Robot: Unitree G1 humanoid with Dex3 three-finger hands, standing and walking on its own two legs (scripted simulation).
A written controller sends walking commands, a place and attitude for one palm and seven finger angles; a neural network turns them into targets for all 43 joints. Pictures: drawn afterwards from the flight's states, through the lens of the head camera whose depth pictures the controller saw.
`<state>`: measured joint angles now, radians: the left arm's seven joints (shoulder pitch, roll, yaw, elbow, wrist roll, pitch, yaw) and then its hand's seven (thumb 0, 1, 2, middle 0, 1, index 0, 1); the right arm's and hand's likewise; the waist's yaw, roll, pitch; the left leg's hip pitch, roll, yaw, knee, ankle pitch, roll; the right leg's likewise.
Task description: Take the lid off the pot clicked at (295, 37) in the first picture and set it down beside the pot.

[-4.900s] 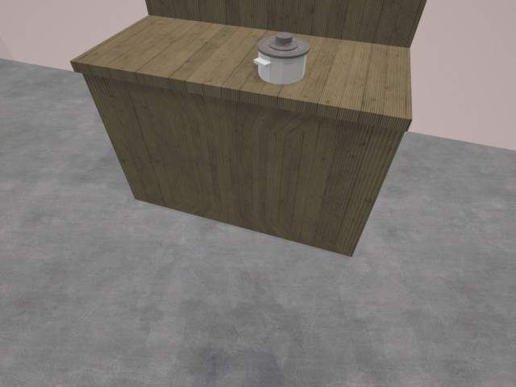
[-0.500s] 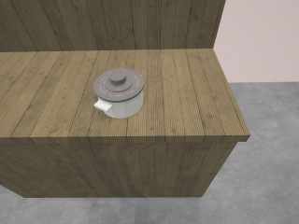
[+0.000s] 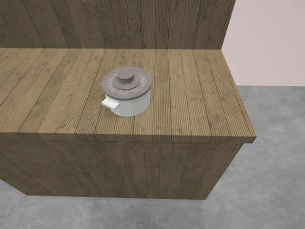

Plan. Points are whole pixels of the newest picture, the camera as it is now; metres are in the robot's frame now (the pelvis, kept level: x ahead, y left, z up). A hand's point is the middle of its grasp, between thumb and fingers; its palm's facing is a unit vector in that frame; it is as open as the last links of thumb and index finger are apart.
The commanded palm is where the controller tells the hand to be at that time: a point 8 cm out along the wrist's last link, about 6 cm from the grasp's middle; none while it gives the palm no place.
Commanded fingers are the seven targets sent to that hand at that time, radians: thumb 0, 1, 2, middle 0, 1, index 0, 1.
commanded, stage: look again from close up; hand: left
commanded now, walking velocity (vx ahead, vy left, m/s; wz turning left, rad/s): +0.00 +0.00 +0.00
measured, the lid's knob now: (125, 75) +0.54 +0.13 +0.11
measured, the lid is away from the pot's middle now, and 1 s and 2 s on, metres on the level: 0.00 0.00 0.00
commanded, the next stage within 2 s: shuffle to correct the standing spot in 0.64 s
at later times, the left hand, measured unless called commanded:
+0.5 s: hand out of the picture -0.02 +0.17 -0.17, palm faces +0.03 -0.98 -0.19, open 7.4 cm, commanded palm none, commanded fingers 0.00 0.90 0.90 -0.20 -0.30 -0.20 -0.30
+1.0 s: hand out of the picture -0.02 +0.17 -0.18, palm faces +0.06 -0.99 -0.16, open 7.4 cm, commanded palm none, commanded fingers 0.00 0.90 0.90 -0.20 -0.30 -0.20 -0.30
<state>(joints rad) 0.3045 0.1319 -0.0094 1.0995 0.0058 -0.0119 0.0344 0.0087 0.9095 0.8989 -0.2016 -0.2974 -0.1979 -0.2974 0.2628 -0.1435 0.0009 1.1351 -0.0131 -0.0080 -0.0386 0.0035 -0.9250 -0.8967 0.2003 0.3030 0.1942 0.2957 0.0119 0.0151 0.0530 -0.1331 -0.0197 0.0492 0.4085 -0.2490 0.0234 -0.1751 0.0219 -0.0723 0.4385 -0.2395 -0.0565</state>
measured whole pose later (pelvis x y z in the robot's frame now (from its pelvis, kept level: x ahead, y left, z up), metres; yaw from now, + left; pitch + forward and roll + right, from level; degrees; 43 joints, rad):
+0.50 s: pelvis -0.01 +0.01 +0.00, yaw +0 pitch -1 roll +1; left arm 0.30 0.12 0.00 1.10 0.01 -0.01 0.04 0.01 0.91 0.90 -0.20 -0.30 -0.20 -0.30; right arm 0.31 -0.10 0.00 1.15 -0.01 -0.01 -0.04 0.00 -0.91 -0.90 0.20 0.30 0.19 0.30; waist 0.00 0.01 0.05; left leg -0.16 -0.02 0.06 0.41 -0.24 0.03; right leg -0.20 0.02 -0.06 0.44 -0.22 -0.05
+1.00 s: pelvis +0.02 +0.01 -0.01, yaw -1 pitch +0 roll +0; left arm 0.37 0.13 0.03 1.09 0.02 -0.01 0.02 0.01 0.91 0.90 -0.20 -0.30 -0.20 -0.30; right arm 0.35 -0.09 -0.01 1.14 -0.02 -0.01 -0.03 0.00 -0.91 -0.90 0.20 0.30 0.19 0.30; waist 0.01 -0.01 0.02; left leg -0.19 -0.01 0.06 0.52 -0.33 0.04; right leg -0.22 0.03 -0.06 0.52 -0.30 -0.05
